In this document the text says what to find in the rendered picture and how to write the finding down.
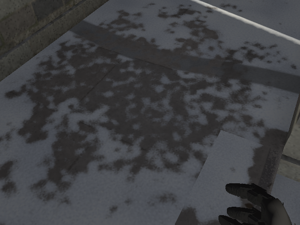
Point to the robot right hand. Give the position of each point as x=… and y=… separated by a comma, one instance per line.
x=272, y=211

